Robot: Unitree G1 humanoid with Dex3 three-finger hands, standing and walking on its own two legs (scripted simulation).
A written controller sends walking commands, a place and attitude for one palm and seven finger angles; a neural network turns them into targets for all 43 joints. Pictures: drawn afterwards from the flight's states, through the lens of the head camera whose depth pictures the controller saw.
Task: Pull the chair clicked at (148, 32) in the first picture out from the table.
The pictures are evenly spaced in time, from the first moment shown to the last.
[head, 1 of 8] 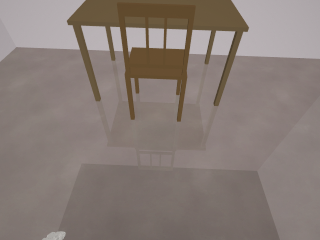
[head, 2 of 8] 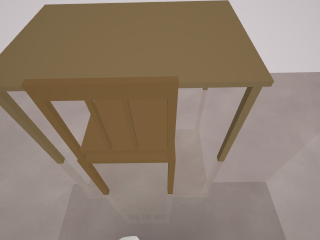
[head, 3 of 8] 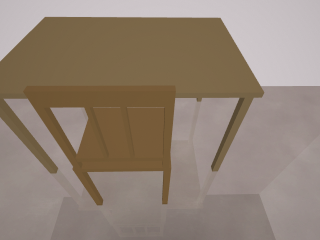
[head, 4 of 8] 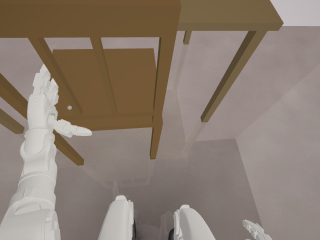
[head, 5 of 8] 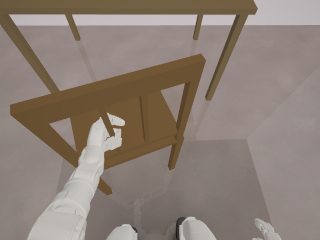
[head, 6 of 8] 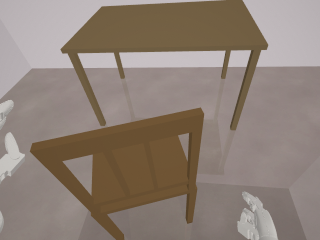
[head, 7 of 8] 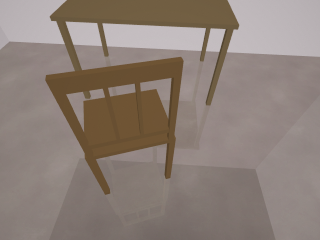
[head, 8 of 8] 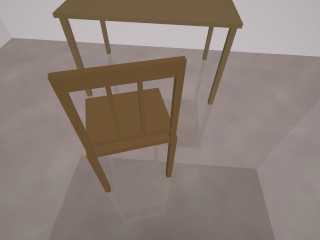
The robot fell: no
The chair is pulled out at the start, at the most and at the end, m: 0.00 0.59 0.58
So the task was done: yes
